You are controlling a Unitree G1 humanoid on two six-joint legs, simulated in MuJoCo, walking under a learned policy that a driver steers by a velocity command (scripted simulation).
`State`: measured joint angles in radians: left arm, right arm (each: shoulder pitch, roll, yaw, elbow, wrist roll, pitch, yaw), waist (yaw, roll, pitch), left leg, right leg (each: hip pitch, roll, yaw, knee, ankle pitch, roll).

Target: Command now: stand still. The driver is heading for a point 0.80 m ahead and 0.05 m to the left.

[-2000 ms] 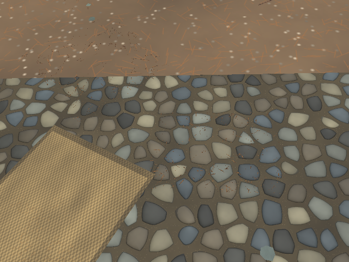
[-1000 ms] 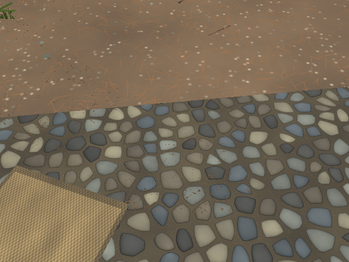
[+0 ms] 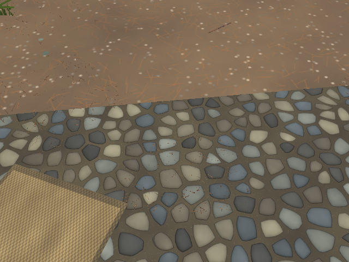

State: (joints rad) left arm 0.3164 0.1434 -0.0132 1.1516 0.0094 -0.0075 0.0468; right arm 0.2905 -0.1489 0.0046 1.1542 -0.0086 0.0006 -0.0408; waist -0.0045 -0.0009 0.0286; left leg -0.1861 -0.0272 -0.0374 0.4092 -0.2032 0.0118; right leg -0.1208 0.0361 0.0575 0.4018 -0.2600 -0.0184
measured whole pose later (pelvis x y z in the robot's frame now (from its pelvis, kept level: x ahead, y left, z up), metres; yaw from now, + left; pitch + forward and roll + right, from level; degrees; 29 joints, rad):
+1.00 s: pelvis +0.28 +0.02 -0.03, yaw +1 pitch +0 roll +0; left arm 0.02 0.17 0.04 0.91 0.03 -0.07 -0.01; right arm 0.52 -0.14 -0.01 1.13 -0.01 -0.09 -0.02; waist -0.03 0.01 0.07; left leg 0.03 -0.04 0.03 0.71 -0.51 0.07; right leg -0.46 0.05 -0.14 0.58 -0.14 -0.15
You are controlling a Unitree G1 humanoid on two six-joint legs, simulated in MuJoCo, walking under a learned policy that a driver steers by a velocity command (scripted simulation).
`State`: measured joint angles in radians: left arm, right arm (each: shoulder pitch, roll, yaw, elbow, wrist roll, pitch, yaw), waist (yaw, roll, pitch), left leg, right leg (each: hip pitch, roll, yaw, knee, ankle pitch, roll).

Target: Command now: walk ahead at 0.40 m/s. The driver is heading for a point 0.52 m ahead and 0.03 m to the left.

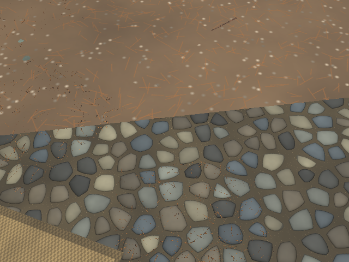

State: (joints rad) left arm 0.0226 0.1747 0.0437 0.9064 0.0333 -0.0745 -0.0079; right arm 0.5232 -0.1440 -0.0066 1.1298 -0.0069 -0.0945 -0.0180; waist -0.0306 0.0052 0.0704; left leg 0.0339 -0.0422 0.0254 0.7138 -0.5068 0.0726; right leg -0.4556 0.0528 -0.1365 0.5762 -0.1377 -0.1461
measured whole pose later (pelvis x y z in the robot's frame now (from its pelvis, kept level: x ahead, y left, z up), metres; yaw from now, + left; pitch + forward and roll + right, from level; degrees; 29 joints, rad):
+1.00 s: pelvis +0.37 -0.02 +0.01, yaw -1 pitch +0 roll +1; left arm 0.08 0.16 0.04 0.96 0.03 -0.08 0.00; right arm 0.44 -0.15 -0.02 1.12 0.00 -0.07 -0.03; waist -0.04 0.01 0.09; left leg -0.09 0.00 0.05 0.76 -0.51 0.02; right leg -0.42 0.01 -0.10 0.56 -0.13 -0.09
